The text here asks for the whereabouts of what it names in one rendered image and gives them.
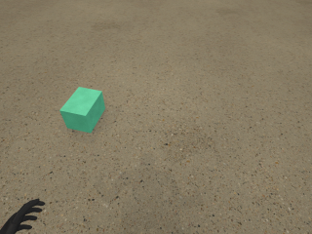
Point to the left robot hand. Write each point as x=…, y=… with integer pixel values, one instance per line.
x=13, y=224

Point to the carton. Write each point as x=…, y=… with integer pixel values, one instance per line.
x=83, y=110

